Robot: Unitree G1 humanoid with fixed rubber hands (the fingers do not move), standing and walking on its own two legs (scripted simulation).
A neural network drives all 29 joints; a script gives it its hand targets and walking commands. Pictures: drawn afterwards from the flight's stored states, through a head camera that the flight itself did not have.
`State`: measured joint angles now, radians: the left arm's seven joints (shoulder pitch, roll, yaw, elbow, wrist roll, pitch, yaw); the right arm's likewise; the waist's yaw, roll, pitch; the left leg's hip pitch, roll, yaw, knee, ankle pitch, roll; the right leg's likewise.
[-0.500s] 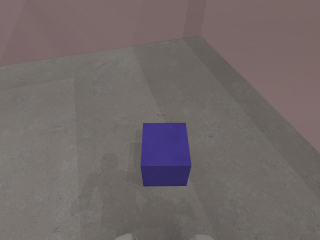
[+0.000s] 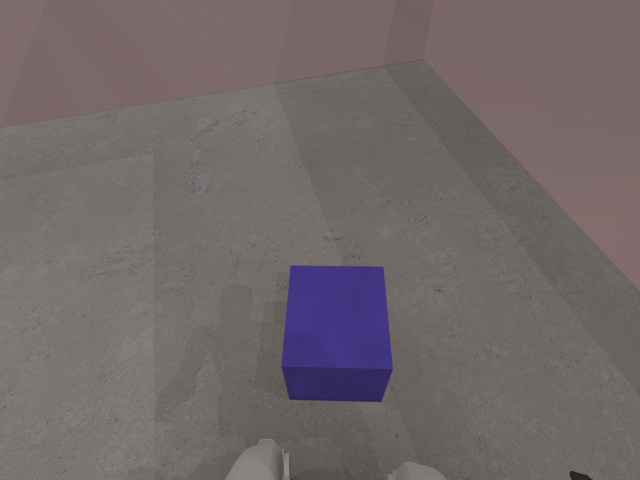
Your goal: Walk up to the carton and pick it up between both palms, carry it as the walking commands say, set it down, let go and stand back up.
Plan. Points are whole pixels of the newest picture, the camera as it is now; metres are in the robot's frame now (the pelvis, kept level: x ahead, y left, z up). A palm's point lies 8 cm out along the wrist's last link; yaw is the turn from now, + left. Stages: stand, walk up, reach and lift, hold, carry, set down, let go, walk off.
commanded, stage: walk up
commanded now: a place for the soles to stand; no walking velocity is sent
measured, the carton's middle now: (336, 333) +0.58 -0.02 -0.59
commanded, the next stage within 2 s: none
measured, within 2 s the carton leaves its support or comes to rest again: neither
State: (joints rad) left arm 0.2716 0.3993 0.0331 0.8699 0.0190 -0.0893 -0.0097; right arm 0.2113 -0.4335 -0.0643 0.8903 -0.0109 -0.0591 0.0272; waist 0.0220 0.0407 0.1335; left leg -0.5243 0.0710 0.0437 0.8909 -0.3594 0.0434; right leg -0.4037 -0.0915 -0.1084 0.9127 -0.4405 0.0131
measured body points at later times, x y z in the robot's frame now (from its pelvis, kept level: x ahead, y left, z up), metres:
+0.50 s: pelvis +0.05 +0.01 +0.01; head +0.08 +0.01 +0.45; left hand +0.13 +0.33 -0.12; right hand +0.14 -0.30 -0.12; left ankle +0.11 +0.12 -0.69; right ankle +0.05 -0.14 -0.69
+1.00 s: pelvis +0.07 +0.00 +0.03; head +0.09 -0.01 +0.48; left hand +0.19 +0.30 -0.09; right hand +0.14 -0.31 -0.10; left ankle +0.11 +0.12 -0.69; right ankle +0.05 -0.14 -0.69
